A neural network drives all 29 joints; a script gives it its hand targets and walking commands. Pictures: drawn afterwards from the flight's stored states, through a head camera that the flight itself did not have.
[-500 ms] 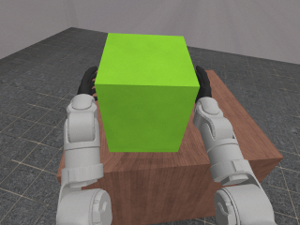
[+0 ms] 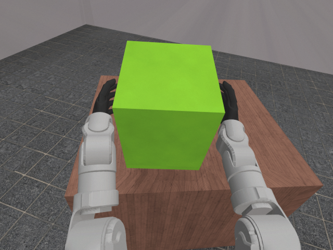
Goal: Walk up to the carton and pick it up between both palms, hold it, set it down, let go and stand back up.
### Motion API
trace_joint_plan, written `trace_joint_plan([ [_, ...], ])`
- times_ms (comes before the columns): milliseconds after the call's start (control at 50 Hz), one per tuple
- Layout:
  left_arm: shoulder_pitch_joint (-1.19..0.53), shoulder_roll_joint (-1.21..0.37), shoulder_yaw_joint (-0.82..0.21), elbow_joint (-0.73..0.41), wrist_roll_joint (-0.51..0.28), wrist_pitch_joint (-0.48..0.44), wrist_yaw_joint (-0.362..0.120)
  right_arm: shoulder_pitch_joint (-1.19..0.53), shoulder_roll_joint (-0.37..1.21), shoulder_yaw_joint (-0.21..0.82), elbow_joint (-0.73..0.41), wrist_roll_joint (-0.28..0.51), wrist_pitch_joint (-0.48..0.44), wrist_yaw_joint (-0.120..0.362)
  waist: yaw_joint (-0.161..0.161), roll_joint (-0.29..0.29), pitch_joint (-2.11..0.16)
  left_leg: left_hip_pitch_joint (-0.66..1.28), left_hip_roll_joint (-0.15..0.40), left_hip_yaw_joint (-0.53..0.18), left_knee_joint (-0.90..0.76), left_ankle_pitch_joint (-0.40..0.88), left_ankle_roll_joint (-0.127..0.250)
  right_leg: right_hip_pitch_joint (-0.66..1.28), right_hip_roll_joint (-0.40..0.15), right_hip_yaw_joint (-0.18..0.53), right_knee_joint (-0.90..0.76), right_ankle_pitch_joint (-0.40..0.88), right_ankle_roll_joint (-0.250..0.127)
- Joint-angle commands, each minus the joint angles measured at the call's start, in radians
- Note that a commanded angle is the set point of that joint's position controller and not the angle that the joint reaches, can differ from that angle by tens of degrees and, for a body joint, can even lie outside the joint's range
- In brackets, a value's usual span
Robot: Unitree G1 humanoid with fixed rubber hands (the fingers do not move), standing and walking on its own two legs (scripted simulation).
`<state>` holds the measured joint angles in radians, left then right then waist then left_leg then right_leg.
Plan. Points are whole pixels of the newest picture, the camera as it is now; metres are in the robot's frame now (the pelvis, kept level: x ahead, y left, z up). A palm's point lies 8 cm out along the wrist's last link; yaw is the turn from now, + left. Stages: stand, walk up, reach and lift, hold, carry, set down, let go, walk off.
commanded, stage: set down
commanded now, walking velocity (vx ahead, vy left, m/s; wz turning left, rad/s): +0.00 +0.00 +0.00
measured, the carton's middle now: (165, 110) +0.42 +0.01 +0.16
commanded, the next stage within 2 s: none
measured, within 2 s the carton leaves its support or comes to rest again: neither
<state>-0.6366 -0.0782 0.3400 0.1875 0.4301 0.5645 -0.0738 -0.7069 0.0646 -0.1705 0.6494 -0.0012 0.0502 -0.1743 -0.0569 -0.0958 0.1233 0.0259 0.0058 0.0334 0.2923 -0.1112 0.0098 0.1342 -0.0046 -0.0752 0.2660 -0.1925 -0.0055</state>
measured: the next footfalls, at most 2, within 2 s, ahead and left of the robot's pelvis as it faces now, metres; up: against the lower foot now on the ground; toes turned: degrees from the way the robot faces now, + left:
none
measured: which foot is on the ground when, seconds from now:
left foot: down 0.00-1.00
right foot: down 0.00-1.00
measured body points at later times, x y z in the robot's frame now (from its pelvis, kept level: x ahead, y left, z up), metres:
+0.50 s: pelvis +0.01 +0.00 +0.00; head +0.00 +0.03 +0.45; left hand +0.40 +0.15 +0.13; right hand +0.40 -0.14 +0.15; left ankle +0.05 +0.11 -0.75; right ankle -0.01 -0.11 -0.75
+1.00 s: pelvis +0.01 +0.00 +0.00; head +0.00 +0.03 +0.45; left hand +0.41 +0.14 +0.11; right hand +0.42 -0.15 +0.14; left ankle +0.05 +0.11 -0.75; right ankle -0.01 -0.11 -0.75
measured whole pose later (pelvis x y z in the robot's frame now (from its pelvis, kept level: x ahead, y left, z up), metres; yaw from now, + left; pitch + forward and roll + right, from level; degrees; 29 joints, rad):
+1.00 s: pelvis +0.01 +0.00 +0.00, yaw -2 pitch -4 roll +0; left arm -0.69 -0.09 0.41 0.64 0.37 0.24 0.01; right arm -0.77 0.06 -0.42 0.94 -0.20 -0.18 -0.09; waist 0.01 -0.07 0.05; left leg -0.10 0.02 0.06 0.27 -0.10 0.00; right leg 0.00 0.01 -0.05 0.25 -0.17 -0.01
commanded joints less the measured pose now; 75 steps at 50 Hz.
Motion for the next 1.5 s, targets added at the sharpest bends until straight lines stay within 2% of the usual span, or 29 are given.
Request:
trace_joint_plan([
  [0, -0.496, -0.414, -0.411, -0.057, -0.127, -0.064, -0.150, -0.636, 0.319, 0.293, -0.272, -0.014, -0.142, 0.113, -0.022, 0.104, -0.389, 0.152, -0.014, 0.067, -0.011, 0.120, -0.011, -0.058, 0.027, -0.089, -0.039, 0.144, 0.042],
  [100, -0.574, -0.485, -0.585, -0.217, -0.198, -0.162, -0.075, -0.652, 0.331, 0.388, -0.330, 0.043, -0.220, 0.120, -0.033, 0.197, -0.662, 0.337, 0.003, 0.030, 0.121, 0.572, -0.086, -0.085, 0.052, -0.100, 0.002, 0.378, 0.013],
  [160, -0.559, -0.460, -0.573, -0.195, -0.199, -0.187, -0.047, -0.623, 0.353, 0.423, -0.312, 0.048, -0.213, 0.122, -0.003, 0.156, -0.646, 0.276, -0.001, 0.028, 0.100, 0.462, -0.063, -0.077, 0.044, -0.077, -0.004, 0.364, 0.024],
  [180, -0.555, -0.454, -0.564, -0.164, -0.191, -0.192, -0.048, -0.611, 0.360, 0.423, -0.289, 0.046, -0.209, 0.122, -0.007, 0.144, -0.635, 0.249, -0.003, 0.030, 0.089, 0.424, -0.052, -0.060, 0.038, -0.070, 0.004, 0.388, 0.033],
  [220, -0.528, -0.454, -0.552, -0.145, -0.186, -0.190, -0.046, -0.591, 0.365, 0.432, -0.256, 0.046, -0.203, 0.123, 0.009, 0.146, -0.605, 0.203, -0.003, 0.024, 0.077, 0.413, -0.042, -0.027, 0.028, -0.065, 0.019, 0.450, 0.041],
  [240, -0.512, -0.439, -0.525, -0.130, -0.168, -0.186, -0.053, -0.588, 0.359, 0.433, -0.258, 0.041, -0.196, 0.121, 0.022, 0.120, -0.598, 0.184, -0.012, 0.026, 0.069, 0.372, -0.035, -0.009, 0.026, -0.058, 0.023, 0.449, 0.052],
  [340, -0.498, -0.433, -0.458, -0.051, -0.156, -0.171, -0.082, -0.567, 0.357, 0.388, -0.191, 0.018, -0.172, 0.108, 0.001, 0.072, -0.496, 0.118, -0.018, 0.037, 0.021, 0.246, -0.013, 0.010, 0.021, -0.056, 0.018, 0.442, 0.069],
  [380, -0.510, -0.424, -0.434, -0.015, -0.150, -0.177, -0.090, -0.577, 0.356, 0.360, -0.179, -0.005, -0.175, 0.110, 0.001, 0.071, -0.480, 0.104, -0.022, 0.042, 0.007, 0.188, -0.009, 0.013, 0.010, -0.050, 0.011, 0.405, 0.063],
  [420, -0.550, -0.434, -0.438, -0.022, -0.148, -0.196, -0.085, -0.570, 0.364, 0.319, -0.137, -0.019, -0.184, 0.119, -0.007, 0.108, -0.483, 0.111, -0.017, 0.047, 0.002, 0.179, -0.022, -0.017, 0.015, -0.057, 0.006, 0.363, 0.053],
  [460, -0.581, -0.457, -0.434, -0.001, -0.158, -0.221, -0.080, -0.601, 0.369, 0.301, -0.131, -0.030, -0.202, 0.128, 0.013, 0.098, -0.494, 0.133, -0.013, 0.049, 0.010, 0.222, -0.033, -0.044, 0.020, -0.063, 0.003, 0.358, 0.047],
  [480, -0.581, -0.465, -0.442, 0.021, -0.158, -0.236, -0.079, -0.596, 0.378, 0.294, -0.135, -0.047, -0.211, 0.130, -0.002, 0.099, -0.529, 0.141, -0.016, 0.053, 0.020, 0.227, -0.034, -0.037, 0.025, -0.067, 0.001, 0.360, 0.050],
  [560, -0.615, -0.469, -0.413, 0.071, -0.155, -0.287, -0.072, -0.614, 0.399, 0.268, -0.103, -0.075, -0.233, 0.139, 0.013, 0.104, -0.571, 0.126, -0.018, 0.061, 0.013, 0.226, -0.029, -0.004, 0.020, -0.060, 0.008, 0.397, 0.057],
  [600, -0.641, -0.470, -0.394, 0.111, -0.142, -0.308, -0.060, -0.641, 0.407, 0.251, -0.072, -0.083, -0.244, 0.149, 0.038, 0.112, -0.576, 0.108, -0.015, 0.061, 0.009, 0.203, -0.027, -0.019, 0.018, -0.060, 0.010, 0.374, 0.053],
  [680, -0.691, -0.481, -0.392, 0.164, -0.150, -0.353, -0.037, -0.651, 0.396, 0.178, 0.013, -0.140, -0.260, 0.178, 0.035, 0.111, -0.588, 0.144, 0.001, 0.063, 0.000, 0.164, -0.040, -0.112, 0.025, -0.069, -0.022, 0.240, 0.033],
  [740, -0.672, -0.461, -0.306, 0.271, -0.121, -0.358, -0.046, -0.616, 0.390, 0.099, 0.100, -0.191, -0.243, 0.188, 0.045, 0.075, -0.507, 0.087, 0.001, 0.082, -0.039, 0.061, -0.021, -0.097, 0.013, -0.056, -0.034, 0.176, 0.047],
  [820, -0.765, -0.500, -0.324, 0.235, -0.136, -0.408, -0.026, -0.649, 0.437, 0.084, 0.133, -0.204, -0.273, 0.199, 0.047, 0.100, -0.618, 0.086, 0.001, 0.079, -0.017, 0.177, -0.032, -0.070, 0.019, -0.058, 0.003, 0.311, 0.045],
  [860, -0.763, -0.492, -0.299, 0.274, -0.110, -0.424, -0.019, -0.659, 0.444, 0.081, 0.158, -0.207, -0.269, 0.207, 0.064, 0.120, -0.612, 0.102, 0.000, 0.090, -0.007, 0.203, -0.036, -0.068, 0.013, -0.051, 0.001, 0.324, 0.047],
  [880, -0.754, -0.491, -0.302, 0.288, -0.108, -0.430, -0.017, -0.639, 0.439, 0.063, 0.181, -0.222, -0.266, 0.209, 0.051, 0.126, -0.610, 0.094, 0.000, 0.090, -0.010, 0.200, -0.039, -0.068, 0.014, -0.052, 0.000, 0.327, 0.048],
  [1000, -0.696, -0.475, -0.235, 0.338, -0.079, -0.429, -0.022, -0.601, 0.438, 0.021, 0.235, -0.242, -0.260, 0.217, 0.063, 0.109, -0.542, 0.102, -0.002, 0.097, 0.005, 0.264, -0.044, -0.080, 0.026, -0.054, -0.010, 0.351, 0.046],
  [1040, -0.718, -0.492, -0.253, 0.315, -0.093, -0.436, -0.020, -0.606, 0.451, 0.030, 0.217, -0.244, -0.263, 0.216, 0.060, 0.108, -0.605, 0.109, -0.001, 0.093, 0.012, 0.297, -0.045, -0.075, 0.029, -0.053, 0.003, 0.393, 0.052],
  [1080, -0.744, -0.488, -0.245, 0.326, -0.096, -0.452, -0.014, -0.643, 0.453, 0.031, 0.201, -0.251, -0.273, 0.221, 0.072, 0.097, -0.627, 0.074, 0.001, 0.095, 0.001, 0.253, -0.041, -0.073, 0.027, -0.050, 0.004, 0.357, 0.050],
  [1100, -0.761, -0.489, -0.258, 0.327, -0.109, -0.461, -0.008, -0.644, 0.456, 0.020, 0.209, -0.260, -0.276, 0.225, 0.063, 0.087, -0.636, 0.070, 0.000, 0.095, -0.001, 0.246, -0.045, -0.074, 0.029, -0.050, 0.010, 0.351, 0.047],
  [1120, -0.779, -0.503, -0.271, 0.307, -0.107, -0.472, -0.003, -0.647, 0.462, 0.015, 0.206, -0.261, -0.281, 0.230, 0.064, 0.120, -0.660, 0.082, 0.002, 0.099, 0.007, 0.270, -0.048, -0.094, 0.024, -0.047, 0.016, 0.358, 0.047],
  [1180, -0.775, -0.504, -0.258, 0.330, -0.105, -0.486, 0.006, -0.645, 0.464, 0.017, 0.208, -0.278, -0.285, 0.233, 0.079, 0.106, -0.700, 0.087, 0.005, 0.099, 0.016, 0.283, -0.043, -0.094, 0.023, -0.040, 0.017, 0.397, 0.045],
  [1220, -0.778, -0.497, -0.257, 0.350, -0.108, -0.494, 0.007, -0.635, 0.480, 0.003, 0.216, -0.288, -0.281, 0.232, 0.058, 0.100, -0.696, 0.056, 0.004, 0.097, 0.015, 0.277, -0.039, -0.080, 0.016, -0.039, 0.028, 0.420, 0.056],
  [1300, -0.797, -0.509, -0.268, 0.352, -0.111, -0.518, 0.016, -0.622, 0.478, -0.011, 0.251, -0.299, -0.288, 0.238, 0.058, 0.138, -0.738, 0.095, 0.013, 0.091, 0.041, 0.357, -0.056, -0.123, 0.025, -0.044, 0.033, 0.453, 0.044],
  [1340, -0.782, -0.507, -0.260, 0.362, -0.109, -0.525, 0.023, -0.613, 0.478, -0.021, 0.261, -0.308, -0.290, 0.239, 0.058, 0.128, -0.735, 0.105, 0.016, 0.085, 0.051, 0.390, -0.061, -0.135, 0.027, -0.042, 0.032, 0.465, 0.041],
  [1420, -0.718, -0.471, -0.172, 0.435, -0.068, -0.507, 0.002, -0.559, 0.478, -0.055, 0.325, -0.324, -0.255, 0.245, 0.075, 0.098, -0.610, 0.036, 0.010, 0.097, 0.005, 0.271, -0.036, -0.098, 0.017, -0.028, 0.021, 0.417, 0.053],
  [1480, -0.731, -0.479, -0.165, 0.440, -0.078, -0.508, -0.004, -0.597, 0.493, -0.079, 0.271, -0.354, -0.261, 0.248, 0.065, 0.080, -0.655, 0.008, 0.007, 0.101, -0.005, 0.244, -0.027, -0.096, 0.014, -0.026, 0.029, 0.417, 0.059],
])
